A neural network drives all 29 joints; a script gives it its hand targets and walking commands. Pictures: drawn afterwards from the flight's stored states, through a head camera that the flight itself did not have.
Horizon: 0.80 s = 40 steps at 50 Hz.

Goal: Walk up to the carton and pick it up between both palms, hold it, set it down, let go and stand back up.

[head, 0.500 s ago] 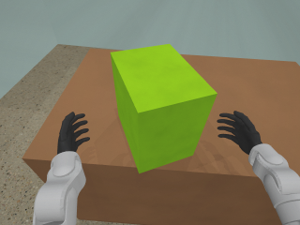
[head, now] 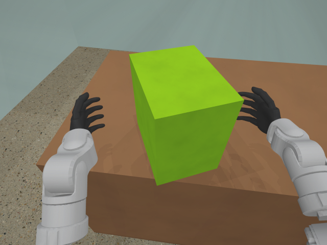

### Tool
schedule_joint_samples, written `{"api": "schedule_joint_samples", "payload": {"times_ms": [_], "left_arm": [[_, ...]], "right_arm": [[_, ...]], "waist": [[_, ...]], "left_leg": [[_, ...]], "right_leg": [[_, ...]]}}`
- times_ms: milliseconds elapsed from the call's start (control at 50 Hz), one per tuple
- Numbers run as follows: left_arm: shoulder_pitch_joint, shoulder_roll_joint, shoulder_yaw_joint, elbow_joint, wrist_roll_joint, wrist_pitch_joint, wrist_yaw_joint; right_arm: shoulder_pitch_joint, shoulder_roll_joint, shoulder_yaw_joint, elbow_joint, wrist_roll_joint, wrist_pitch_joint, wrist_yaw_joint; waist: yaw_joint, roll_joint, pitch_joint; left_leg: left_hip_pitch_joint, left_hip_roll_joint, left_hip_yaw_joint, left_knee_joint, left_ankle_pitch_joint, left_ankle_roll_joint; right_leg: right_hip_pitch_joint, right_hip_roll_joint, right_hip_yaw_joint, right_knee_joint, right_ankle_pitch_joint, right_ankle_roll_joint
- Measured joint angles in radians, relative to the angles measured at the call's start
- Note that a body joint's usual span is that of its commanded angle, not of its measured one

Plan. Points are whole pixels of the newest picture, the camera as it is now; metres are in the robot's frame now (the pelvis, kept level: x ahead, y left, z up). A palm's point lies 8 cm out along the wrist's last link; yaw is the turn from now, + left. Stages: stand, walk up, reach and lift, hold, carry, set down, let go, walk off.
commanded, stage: reach and lift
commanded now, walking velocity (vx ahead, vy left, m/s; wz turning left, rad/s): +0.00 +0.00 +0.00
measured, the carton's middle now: (175, 114) +0.46 +0.03 +0.08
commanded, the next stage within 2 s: none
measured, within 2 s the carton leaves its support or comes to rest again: neither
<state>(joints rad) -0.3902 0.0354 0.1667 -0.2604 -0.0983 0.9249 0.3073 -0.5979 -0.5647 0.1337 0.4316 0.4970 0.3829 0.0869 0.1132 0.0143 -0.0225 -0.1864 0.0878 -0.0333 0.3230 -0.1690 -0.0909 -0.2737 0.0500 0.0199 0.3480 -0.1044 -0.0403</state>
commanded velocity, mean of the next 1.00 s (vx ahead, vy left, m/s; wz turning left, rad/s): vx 0.00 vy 0.00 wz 0.00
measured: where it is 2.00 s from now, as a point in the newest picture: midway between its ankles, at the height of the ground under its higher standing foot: outside the picture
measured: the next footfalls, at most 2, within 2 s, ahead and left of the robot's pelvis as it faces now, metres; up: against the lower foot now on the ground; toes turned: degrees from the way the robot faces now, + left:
none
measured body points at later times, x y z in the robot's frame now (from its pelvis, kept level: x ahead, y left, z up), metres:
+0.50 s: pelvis +0.00 +0.00 +0.00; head +0.02 -0.01 +0.45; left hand +0.34 +0.24 +0.21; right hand +0.47 -0.15 +0.21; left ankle +0.00 +0.18 -0.75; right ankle +0.05 -0.09 -0.75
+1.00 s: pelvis +0.00 +0.00 +0.00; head +0.04 -0.02 +0.45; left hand +0.39 +0.25 +0.24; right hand +0.52 -0.12 +0.25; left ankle +0.00 +0.18 -0.75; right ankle +0.05 -0.09 -0.75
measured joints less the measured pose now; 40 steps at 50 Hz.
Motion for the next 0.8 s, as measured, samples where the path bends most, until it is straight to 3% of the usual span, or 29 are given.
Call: {"api": "schedule_joint_samples", "payload": {"times_ms": [400, 800], "left_arm": [[-0.186, 0.052, 0.021, 0.101, -0.038, 0.036, -0.006], [-0.457, 0.088, 0.021, 0.404, -0.076, -0.018, 0.009]], "right_arm": [[-0.233, -0.038, 0.044, 0.140, 0.039, 0.047, -0.001], [-0.511, -0.031, 0.068, 0.415, 0.033, 0.072, 0.014]], "waist": [[0.039, 0.007, -0.025], [0.094, 0.023, -0.046]], "left_leg": [[-0.043, 0.001, -0.017, 0.015, -0.005, -0.004], [-0.093, -0.002, -0.026, 0.022, 0.004, -0.005]], "right_leg": [[-0.023, 0.002, -0.011, -0.014, 0.005, 0.001], [-0.069, 0.000, -0.016, -0.006, 0.010, 0.000]]}}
